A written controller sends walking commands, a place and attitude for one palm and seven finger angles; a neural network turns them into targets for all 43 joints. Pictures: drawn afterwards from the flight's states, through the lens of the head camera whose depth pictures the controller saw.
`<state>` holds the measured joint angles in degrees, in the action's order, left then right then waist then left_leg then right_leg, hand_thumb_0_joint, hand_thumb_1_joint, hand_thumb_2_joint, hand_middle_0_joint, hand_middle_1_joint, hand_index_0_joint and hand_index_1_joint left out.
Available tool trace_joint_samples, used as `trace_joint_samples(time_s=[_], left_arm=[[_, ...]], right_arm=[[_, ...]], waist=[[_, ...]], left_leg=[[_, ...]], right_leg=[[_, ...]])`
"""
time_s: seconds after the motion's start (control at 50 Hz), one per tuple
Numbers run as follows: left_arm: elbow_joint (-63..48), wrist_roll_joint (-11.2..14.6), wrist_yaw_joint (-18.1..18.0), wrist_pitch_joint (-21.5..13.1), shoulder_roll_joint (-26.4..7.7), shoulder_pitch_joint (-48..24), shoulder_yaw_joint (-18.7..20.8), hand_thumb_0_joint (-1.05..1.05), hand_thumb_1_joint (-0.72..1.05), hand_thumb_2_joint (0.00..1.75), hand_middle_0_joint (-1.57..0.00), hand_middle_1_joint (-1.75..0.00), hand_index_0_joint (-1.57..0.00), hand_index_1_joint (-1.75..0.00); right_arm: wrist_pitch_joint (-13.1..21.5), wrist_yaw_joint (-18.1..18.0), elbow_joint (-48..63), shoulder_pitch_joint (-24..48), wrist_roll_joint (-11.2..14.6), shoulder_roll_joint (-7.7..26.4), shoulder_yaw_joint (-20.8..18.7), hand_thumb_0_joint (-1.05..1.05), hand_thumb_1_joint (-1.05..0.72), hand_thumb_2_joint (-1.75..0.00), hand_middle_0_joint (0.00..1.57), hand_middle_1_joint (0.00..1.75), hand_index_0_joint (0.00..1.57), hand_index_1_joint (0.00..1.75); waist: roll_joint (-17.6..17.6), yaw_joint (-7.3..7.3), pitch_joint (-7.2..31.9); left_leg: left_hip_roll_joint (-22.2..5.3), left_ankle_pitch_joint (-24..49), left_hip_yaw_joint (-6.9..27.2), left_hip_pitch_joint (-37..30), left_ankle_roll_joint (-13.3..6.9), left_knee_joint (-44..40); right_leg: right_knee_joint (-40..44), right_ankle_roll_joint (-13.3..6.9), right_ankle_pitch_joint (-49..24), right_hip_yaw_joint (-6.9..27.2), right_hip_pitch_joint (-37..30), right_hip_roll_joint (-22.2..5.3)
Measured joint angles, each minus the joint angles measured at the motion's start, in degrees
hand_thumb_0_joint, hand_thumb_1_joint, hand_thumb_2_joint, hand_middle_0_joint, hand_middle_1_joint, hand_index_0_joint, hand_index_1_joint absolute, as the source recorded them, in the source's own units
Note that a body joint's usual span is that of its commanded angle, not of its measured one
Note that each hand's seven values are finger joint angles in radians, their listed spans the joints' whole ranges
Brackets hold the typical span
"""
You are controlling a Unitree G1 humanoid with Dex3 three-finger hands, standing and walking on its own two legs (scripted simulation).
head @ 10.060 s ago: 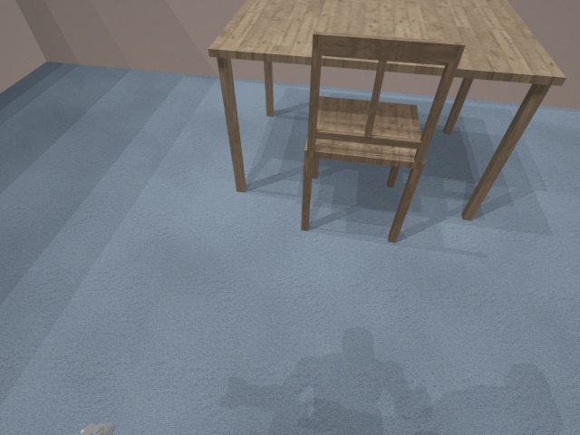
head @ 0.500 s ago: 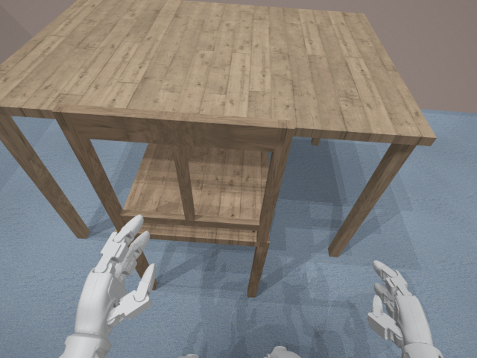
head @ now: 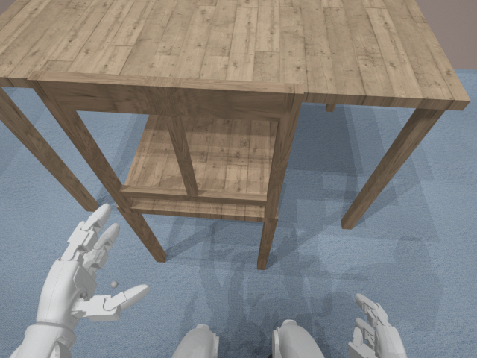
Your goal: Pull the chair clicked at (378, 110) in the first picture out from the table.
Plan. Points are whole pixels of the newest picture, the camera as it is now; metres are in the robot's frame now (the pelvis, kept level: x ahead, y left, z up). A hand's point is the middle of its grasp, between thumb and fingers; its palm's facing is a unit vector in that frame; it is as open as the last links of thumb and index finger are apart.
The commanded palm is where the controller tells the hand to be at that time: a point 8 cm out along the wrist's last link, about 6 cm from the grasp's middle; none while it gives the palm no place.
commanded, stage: raise the hand toward the chair's back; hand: left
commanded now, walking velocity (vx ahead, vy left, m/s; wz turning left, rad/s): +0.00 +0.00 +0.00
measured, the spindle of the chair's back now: (184, 159) +0.48 +0.14 +0.00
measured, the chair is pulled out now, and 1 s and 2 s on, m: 0.00 0.00 0.00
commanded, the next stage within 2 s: aim the fingers beside a spindle in 1.26 s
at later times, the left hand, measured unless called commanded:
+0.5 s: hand (91, 272) +0.24 +0.22 +0.05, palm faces -0.02 -1.00 -0.06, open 16.6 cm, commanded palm +0.22 +0.28 +0.06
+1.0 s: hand (90, 254) +0.26 +0.23 +0.06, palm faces -0.03 -1.00 -0.06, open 16.9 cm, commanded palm +0.24 +0.28 +0.06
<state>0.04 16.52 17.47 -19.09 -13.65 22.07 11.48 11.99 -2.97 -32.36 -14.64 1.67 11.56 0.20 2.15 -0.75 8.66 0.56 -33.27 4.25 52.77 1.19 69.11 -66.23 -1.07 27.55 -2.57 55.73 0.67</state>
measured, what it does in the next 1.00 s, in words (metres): stands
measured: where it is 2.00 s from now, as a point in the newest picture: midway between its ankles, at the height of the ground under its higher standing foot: outside the picture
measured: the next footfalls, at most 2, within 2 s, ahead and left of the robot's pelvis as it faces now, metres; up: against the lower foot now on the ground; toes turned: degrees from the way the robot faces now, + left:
none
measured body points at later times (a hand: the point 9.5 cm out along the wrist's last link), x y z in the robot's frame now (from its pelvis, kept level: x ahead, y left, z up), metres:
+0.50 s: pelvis +0.01 +0.03 +0.01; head +0.08 +0.04 +0.45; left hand +0.23 +0.28 +0.06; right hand +0.22 -0.19 -0.05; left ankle +0.00 +0.13 -0.64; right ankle +0.04 -0.11 -0.64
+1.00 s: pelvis +0.02 +0.02 +0.02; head +0.09 +0.04 +0.46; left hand +0.25 +0.28 +0.07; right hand +0.18 -0.23 -0.06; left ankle +0.00 +0.13 -0.64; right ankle +0.04 -0.11 -0.64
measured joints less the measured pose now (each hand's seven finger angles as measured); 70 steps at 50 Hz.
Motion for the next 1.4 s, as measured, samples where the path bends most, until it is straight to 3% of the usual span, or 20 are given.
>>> trace_joint_samples(time_s=[0.16,0.34,0.54,0.82,1.0,1.4], left_arm=[[0.5,-0.9,-1.3,-3.7,-0.4,0.6,-0.8,0.0,-0.06,0.49,-0.1,-0.15,-0.11,-0.15],[-1.0,-1.6,-2.8,-3.4,-1.0,0.5,-1.4,-0.01,-0.28,0.4,-0.08,-0.12,-0.09,-0.11],[-0.4,-1.6,-1.1,-1.0,-1.8,-1.7,-0.9,-0.01,-0.45,0.32,-0.06,-0.09,-0.07,-0.09],[2.4,0.2,0.9,-0.1,-3.2,-5.0,2.2,-0.02,-0.5,0.31,-0.06,-0.08,-0.06,-0.08],[3.4,0.3,0.5,-1.1,-2.8,-4.6,2.1,-0.02,-0.5,0.3,-0.06,-0.08,-0.06,-0.08],[4.8,0.6,1.4,-2.5,-2.2,-5.3,1.8,-0.02,-0.5,0.3,-0.06,-0.08,-0.06,-0.08]], right_arm=[[0.8,-0.3,0.8,-0.8,0.0,3.5,-1.8,0.02,-0.9,-0.9,0.2,0.3,0.21,0.3],[0.6,0.2,3.6,2.1,-0.4,2.8,-0.7,0.02,-0.9,-0.9,0.2,0.3,0.2,0.3],[-0.6,0.7,5.1,3.1,-0.6,1.2,1.9,0.02,-0.9,-0.9,0.2,0.3,0.21,0.3],[-1.1,0.4,2.4,0.6,-0.3,2.5,1.2,0.02,-0.9,-0.9,0.2,0.3,0.21,0.3],[-0.8,0.5,2.2,-0.1,-0.3,3.2,0.2,0.02,-0.9,-0.9,0.2,0.3,0.21,0.3],[-0.8,0.3,2.4,1.7,-0.2,2.5,1.0,0.02,-0.9,-0.9,0.2,0.3,0.21,0.3]], waist=[[-0.9,-0.87,0.0],[-1.4,-0.43,0.4],[-0.9,0.68,0.3],[-0.6,-0.26,0.2],[-0.7,-1.01,0.2],[-0.4,-0.13,0.3]], left_leg=[[0.7,0.1,-0.7,-0.4,-1.1,-0.7],[1.0,0.0,-0.3,-1.7,-1.8,-1.3],[1.2,-0.1,0.2,-2.7,-2.1,-1.9],[0.9,0.3,0.0,-3.8,-2.1,-3.6],[0.6,0.7,-0.3,-4.6,-1.9,-4.7],[0.6,0.8,0.3,-3.9,-1.3,-3.9]], right_leg=[[1.0,1.0,-0.3,0.7,-0.6,-0.6],[2.6,1.7,-0.3,0.4,-2.7,-0.9],[4.0,2.1,-0.4,-0.2,-4.2,-1.1],[5.7,2.0,-0.9,0.0,-5.2,-0.9],[6.2,1.8,-1.2,0.4,-5.6,-0.7],[5.1,1.2,-1.0,-0.2,-4.9,-0.7]])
